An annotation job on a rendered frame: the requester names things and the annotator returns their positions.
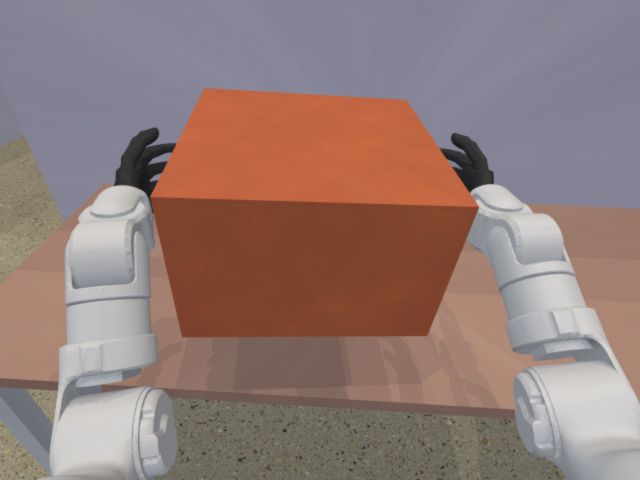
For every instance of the left robot upper arm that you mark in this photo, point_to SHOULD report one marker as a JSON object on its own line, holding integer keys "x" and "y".
{"x": 118, "y": 435}

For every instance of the carton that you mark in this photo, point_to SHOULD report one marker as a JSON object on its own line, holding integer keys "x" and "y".
{"x": 303, "y": 215}

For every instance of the robot left forearm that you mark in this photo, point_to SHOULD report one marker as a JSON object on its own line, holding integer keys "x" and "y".
{"x": 107, "y": 287}

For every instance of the left robot hand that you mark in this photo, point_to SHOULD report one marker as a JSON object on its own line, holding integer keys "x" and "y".
{"x": 135, "y": 169}

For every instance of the right robot hand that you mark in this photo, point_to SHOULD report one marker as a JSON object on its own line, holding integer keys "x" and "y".
{"x": 475, "y": 171}

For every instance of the right robot upper arm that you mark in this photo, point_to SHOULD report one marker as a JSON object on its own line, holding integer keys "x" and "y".
{"x": 582, "y": 417}

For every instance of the robot right forearm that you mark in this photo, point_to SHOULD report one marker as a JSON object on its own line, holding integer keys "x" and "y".
{"x": 547, "y": 314}

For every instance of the table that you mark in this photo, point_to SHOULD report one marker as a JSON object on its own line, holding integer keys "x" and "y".
{"x": 465, "y": 366}

